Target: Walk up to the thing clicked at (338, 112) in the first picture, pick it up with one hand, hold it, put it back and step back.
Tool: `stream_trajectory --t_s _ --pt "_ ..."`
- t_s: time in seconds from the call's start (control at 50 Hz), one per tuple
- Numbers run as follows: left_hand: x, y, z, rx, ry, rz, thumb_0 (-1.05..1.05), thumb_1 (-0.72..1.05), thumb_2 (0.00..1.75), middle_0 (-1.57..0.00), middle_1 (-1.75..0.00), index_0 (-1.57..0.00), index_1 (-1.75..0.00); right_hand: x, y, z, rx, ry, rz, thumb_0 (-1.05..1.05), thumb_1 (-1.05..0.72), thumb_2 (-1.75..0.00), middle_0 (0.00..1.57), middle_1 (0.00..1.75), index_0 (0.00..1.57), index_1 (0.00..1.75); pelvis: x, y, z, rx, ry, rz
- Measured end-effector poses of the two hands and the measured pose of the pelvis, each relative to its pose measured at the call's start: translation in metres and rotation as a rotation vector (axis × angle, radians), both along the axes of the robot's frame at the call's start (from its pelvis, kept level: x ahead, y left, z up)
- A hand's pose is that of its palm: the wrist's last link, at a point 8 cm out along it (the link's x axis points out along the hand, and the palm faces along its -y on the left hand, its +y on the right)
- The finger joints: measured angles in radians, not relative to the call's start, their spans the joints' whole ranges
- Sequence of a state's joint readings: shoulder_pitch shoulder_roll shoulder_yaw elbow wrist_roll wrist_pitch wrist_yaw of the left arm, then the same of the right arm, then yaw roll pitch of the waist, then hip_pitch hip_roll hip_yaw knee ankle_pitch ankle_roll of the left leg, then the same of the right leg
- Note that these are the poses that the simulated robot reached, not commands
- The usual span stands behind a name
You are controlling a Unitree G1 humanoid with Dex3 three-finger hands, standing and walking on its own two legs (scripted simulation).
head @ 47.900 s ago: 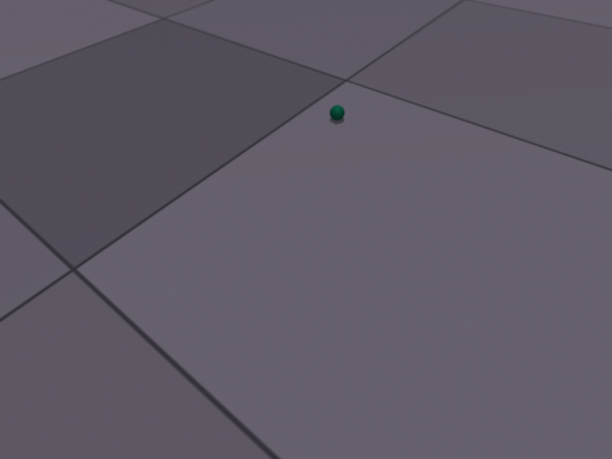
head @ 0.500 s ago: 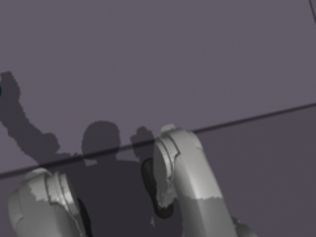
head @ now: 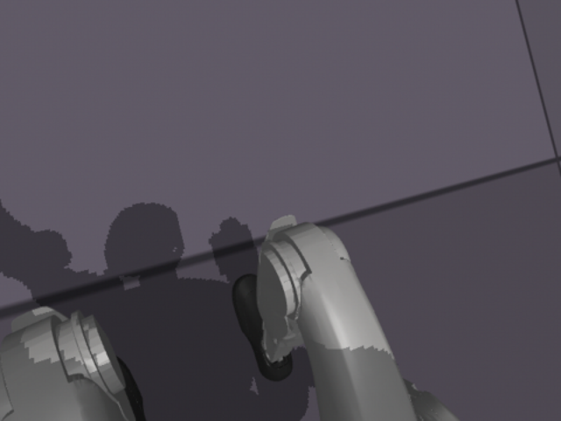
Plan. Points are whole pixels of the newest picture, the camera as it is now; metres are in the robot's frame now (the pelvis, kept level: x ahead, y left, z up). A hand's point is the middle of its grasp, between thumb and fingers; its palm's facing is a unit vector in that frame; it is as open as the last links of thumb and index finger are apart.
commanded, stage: rest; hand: left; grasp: from above
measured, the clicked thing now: out of the picture +0.51 +0.29 -0.24
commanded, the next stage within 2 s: open in 0.98 s
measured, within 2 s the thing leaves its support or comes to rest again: rests again in 1.18 s
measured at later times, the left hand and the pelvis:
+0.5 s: hand out of the picture +0.50 +0.29 -0.24, palm faces -0.47 -0.10 -0.88, open 10.9 cm; pelvis +0.00 +0.00 +0.00, yaw -2 degrees
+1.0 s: hand out of the picture +0.51 +0.29 -0.25, palm faces -0.46 -0.11 -0.88, open 10.9 cm; pelvis +0.00 +0.00 +0.00, yaw -3 degrees
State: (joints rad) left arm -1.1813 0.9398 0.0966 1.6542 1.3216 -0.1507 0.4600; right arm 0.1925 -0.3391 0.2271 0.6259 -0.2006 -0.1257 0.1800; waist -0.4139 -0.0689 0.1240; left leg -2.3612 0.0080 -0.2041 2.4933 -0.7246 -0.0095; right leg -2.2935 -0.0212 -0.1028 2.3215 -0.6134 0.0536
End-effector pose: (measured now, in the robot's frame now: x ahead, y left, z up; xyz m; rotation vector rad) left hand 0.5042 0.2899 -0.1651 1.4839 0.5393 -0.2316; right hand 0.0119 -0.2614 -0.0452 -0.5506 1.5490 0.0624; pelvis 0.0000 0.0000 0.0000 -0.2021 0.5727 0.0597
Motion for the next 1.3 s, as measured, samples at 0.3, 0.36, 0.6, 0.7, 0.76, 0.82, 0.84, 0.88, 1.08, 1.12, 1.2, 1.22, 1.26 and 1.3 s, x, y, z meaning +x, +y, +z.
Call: stream_trajectory --t_s 0.3,0.36,0.6,0.7,0.76,0.82,0.84,0.88,1.08,1.12,1.2,1.22,1.26,1.3 --pt "0.001 0.002 -0.011 -0.008 -0.001 0.015 0.0 -0.14 0.68 -0.52 -0.87 -0.53 -0.84 0.002 0.005 0.002 0.015 -0.013 0.034 0.0 -0.91 -0.9 0.2 0.3 0.2 0.3 -0.002 0.002 -0.003 -0.016 -0.02 -0.009" --pt "0.001 0.002 -0.013 -0.006 -0.001 0.011 0.0 -0.14 0.68 -0.52 -0.87 -0.53 -0.84 0.002 0.006 0.003 0.018 -0.011 0.04 0.0 -0.91 -0.9 0.2 0.3 0.2 0.3 -0.002 0.002 -0.003 -0.017 -0.021 -0.01" --pt "0.003 0.003 -0.021 -0.011 -0.003 0.021 0.0 -0.14 0.68 -0.51 -0.87 -0.53 -0.84 -0.002 0.007 0.007 0.013 0.003 0.049 0.0 -0.91 -0.9 0.2 0.3 0.2 0.3 -0.002 0.003 -0.004 -0.026 -0.027 -0.016" --pt "0.004 0.004 -0.024 -0.009 -0.002 0.02 0.0 -0.14 0.69 -0.51 -0.87 -0.53 -0.84 -0.004 0.007 0.009 0.013 0.015 0.052 0.0 -0.91 -0.9 0.2 0.3 0.2 0.3 -0.002 0.004 -0.004 -0.03 -0.027 -0.018" --pt "0.006 0.004 -0.026 -0.01 -0.003 0.017 0.0 -0.14 0.69 -0.51 -0.87 -0.53 -0.84 -0.004 0.008 0.01 0.013 0.02 0.05 0.0 -0.91 -0.9 0.2 0.3 0.2 0.3 -0.001 0.004 -0.004 -0.033 -0.025 -0.02" --pt "0.007 0.004 -0.026 -0.006 -0.006 0.012 0.0 -0.14 0.69 -0.52 -0.87 -0.53 -0.84 -0.004 0.01 0.01 0.017 0.024 0.05 0.0 -0.91 -0.9 0.2 0.3 0.2 0.3 -0.001 0.004 -0.003 -0.032 -0.021 -0.021" --pt "0.007 0.003 -0.026 -0.007 -0.007 0.014 0.0 -0.14 0.69 -0.52 -0.87 -0.53 -0.84 -0.003 0.01 0.01 0.019 0.024 0.051 0.0 -0.91 -0.9 0.2 0.3 0.2 0.3 0.0 0.004 -0.003 -0.032 -0.021 -0.021" --pt "0.007 0.004 -0.027 -0.009 -0.007 0.02 0.0 -0.14 0.69 -0.51 -0.87 -0.53 -0.84 -0.002 0.011 0.01 0.019 0.022 0.051 0.0 -0.91 -0.9 0.2 0.3 0.2 0.3 0.0 0.004 -0.002 -0.034 -0.022 -0.021" --pt "0.008 0.003 -0.026 -0.009 -0.004 0.029 0.0 -0.14 0.67 -0.52 -0.86 -0.54 -0.83 0.002 0.012 0.007 0.024 -0.001 0.065 0.0 -0.91 -0.9 0.2 0.3 0.2 0.3 -0.002 0.004 -0.003 -0.036 -0.03 -0.024" --pt "0.008 0.004 -0.027 -0.009 0.001 0.036 0.0 -0.14 0.67 -0.52 -0.86 -0.54 -0.83 0.001 0.011 0.007 0.022 -0.002 0.064 0.0 -0.91 -0.9 0.2 0.3 0.2 0.3 -0.002 0.005 -0.004 -0.036 -0.032 -0.025" --pt "0.008 0.006 -0.029 -0.007 0.006 0.035 0.0 -0.12 0.68 -0.5 -0.87 -0.52 -0.84 -0.002 0.011 0.007 0.017 0.007 0.064 0.0 -0.91 -0.9 0.2 0.3 0.2 0.3 -0.003 0.005 -0.005 -0.038 -0.034 -0.027" --pt "0.008 0.006 -0.029 -0.006 0.005 0.032 0.0 -0.12 0.69 -0.48 -0.87 -0.5 -0.84 -0.003 0.011 0.007 0.016 0.011 0.063 0.0 -0.91 -0.9 0.2 0.3 0.2 0.3 -0.003 0.005 -0.005 -0.038 -0.034 -0.027" --pt "0.009 0.007 -0.029 -0.005 0.002 0.027 0.0 -0.11 0.71 -0.45 -0.88 -0.47 -0.85 -0.005 0.011 0.007 0.016 0.02 0.062 0.0 -0.91 -0.9 0.2 0.3 0.2 0.3 -0.003 0.005 -0.005 -0.037 -0.034 -0.027" --pt "0.009 0.007 -0.029 -0.01 -0.004 0.028 0.0 -0.12 0.74 -0.41 -0.89 -0.43 -0.87 -0.006 0.011 0.008 0.013 0.025 0.061 0.0 -0.9 -0.9 0.2 0.3 0.2 0.3 -0.003 0.005 -0.005 -0.038 -0.034 -0.027"
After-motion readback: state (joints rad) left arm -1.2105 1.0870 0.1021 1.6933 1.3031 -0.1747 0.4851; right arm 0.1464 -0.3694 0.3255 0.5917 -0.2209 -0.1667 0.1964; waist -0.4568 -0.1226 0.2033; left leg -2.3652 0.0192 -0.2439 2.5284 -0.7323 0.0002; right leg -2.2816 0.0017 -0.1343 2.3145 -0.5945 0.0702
